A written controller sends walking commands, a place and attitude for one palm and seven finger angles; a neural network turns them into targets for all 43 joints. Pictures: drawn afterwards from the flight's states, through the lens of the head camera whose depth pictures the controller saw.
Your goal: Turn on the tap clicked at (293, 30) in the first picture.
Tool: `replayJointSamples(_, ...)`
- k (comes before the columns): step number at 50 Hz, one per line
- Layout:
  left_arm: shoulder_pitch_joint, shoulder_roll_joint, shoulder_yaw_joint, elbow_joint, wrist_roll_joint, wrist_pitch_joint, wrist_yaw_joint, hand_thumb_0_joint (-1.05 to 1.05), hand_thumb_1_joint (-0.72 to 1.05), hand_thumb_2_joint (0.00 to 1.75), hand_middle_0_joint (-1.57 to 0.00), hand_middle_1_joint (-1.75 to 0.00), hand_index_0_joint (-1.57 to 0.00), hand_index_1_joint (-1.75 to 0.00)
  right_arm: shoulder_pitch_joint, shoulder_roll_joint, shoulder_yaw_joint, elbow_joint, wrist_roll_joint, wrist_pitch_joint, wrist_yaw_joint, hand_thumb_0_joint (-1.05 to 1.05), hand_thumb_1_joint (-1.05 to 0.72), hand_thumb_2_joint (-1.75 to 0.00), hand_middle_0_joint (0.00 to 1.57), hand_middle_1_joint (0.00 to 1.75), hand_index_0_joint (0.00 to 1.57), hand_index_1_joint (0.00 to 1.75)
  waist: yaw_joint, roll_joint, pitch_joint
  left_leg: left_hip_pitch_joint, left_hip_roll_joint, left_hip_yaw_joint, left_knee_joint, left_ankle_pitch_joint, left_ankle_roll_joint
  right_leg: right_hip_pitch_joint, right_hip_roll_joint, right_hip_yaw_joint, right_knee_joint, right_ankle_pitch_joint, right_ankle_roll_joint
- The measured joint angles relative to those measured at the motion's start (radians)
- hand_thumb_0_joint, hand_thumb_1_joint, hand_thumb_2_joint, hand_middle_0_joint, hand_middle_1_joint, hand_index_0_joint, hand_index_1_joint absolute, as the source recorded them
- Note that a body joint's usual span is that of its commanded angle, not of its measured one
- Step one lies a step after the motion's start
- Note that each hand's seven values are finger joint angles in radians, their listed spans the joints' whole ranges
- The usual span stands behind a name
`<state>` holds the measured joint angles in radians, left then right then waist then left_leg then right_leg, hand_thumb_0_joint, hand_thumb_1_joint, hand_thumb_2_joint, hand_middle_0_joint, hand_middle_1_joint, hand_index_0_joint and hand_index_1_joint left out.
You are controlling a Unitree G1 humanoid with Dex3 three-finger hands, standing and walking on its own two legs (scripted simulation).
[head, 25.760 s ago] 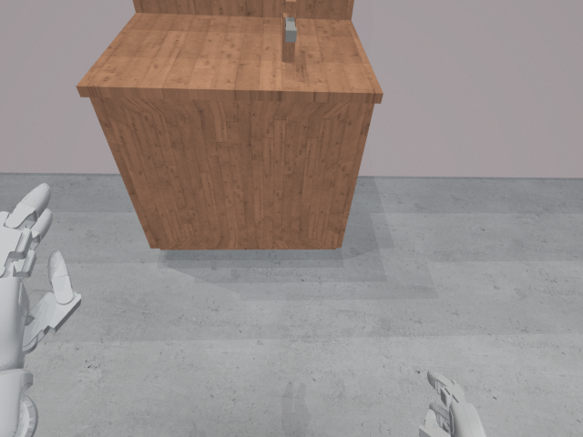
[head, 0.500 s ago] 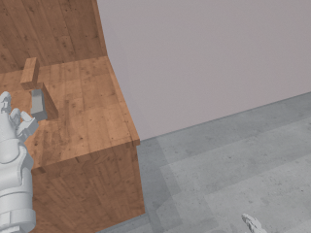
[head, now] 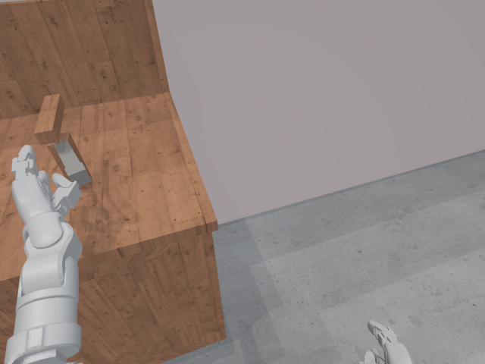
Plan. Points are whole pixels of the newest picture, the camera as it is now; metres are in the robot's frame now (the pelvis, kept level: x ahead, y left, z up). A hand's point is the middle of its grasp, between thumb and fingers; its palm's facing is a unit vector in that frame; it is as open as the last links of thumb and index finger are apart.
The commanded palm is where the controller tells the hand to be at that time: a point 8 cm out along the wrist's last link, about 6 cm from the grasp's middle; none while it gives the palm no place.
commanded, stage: push the lever round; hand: left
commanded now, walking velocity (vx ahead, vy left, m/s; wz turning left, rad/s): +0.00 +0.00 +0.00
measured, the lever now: (78, 175) +0.36 +0.32 +0.15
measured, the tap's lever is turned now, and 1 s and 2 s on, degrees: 18 41 56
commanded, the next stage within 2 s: none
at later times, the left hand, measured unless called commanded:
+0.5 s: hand (96, 179) +0.35 +0.28 +0.15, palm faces +0.75 -0.66 -0.04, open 7.8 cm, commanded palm +0.30 +0.30 +0.15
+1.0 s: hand (114, 171) +0.37 +0.26 +0.15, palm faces +0.81 -0.59 -0.05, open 7.6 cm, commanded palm +0.33 +0.27 +0.15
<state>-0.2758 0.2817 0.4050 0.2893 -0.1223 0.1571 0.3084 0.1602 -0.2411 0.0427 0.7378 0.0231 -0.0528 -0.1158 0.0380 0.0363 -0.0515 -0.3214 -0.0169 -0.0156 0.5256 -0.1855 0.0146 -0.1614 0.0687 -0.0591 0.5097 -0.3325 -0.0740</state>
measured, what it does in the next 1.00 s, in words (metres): stands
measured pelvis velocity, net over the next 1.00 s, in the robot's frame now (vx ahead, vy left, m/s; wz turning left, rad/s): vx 0.01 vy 0.00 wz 0.02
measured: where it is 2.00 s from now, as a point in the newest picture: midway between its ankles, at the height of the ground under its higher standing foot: outside the picture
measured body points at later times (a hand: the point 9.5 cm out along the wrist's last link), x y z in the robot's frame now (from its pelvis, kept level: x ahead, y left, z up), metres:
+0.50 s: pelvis +0.00 +0.00 +0.00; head -0.02 -0.01 +0.45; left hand +0.31 +0.31 +0.15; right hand +0.18 -0.23 -0.10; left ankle +0.06 +0.11 -0.73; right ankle -0.03 -0.07 -0.73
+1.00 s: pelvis +0.01 +0.00 +0.00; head -0.01 -0.01 +0.45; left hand +0.32 +0.29 +0.15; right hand +0.18 -0.23 -0.11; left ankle +0.06 +0.11 -0.73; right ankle -0.03 -0.07 -0.73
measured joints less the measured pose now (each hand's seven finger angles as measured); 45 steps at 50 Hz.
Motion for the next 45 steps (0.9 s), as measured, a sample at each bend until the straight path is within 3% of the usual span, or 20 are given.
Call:
replayJointSamples(16, -0.042, -0.054, -0.043, -0.015, 0.033, 0.033, 0.115, 0.01, 0.92, 0.91, -0.14, -0.15, -0.15, -0.15, -0.014, -0.003, -0.010, 0.026, -0.012, 0.023, -0.001, 0.01, -0.91, -0.90, 0.21, 0.30, 0.20, 0.30, -0.002, -0.001, 0.007, 0.002, -0.007, -0.009, -0.001, 0.000, 0.003, 0.007, -0.005, -0.009, -0.006, -0.002, 0.002)
replayJointSamples(26, -0.075, -0.101, -0.067, -0.008, 0.072, 0.054, 0.222, 0.01, 0.93, 0.91, -0.15, -0.15, -0.13, -0.13, -0.018, 0.012, -0.016, 0.033, -0.024, 0.038, 0.015, 0.01, -0.91, -0.90, 0.21, 0.30, 0.20, 0.30, -0.008, -0.001, 0.000, 0.003, -0.009, -0.006, -0.002, -0.003, 0.003, 0.007, -0.007, -0.006, -0.004, -0.006, 0.003)
replayJointSamples(45, -0.121, -0.163, -0.101, -0.008, 0.106, 0.103, 0.352, 0.02, 0.96, 0.92, -0.15, -0.15, -0.15, -0.14, -0.034, 0.015, -0.032, 0.056, -0.038, 0.053, 0.043, 0.01, -0.91, -0.90, 0.21, 0.30, 0.20, 0.30, -0.015, -0.003, -0.010, 0.000, -0.011, -0.013, 0.009, -0.015, 0.000, 0.011, -0.008, -0.014, -0.001, -0.016, 0.001)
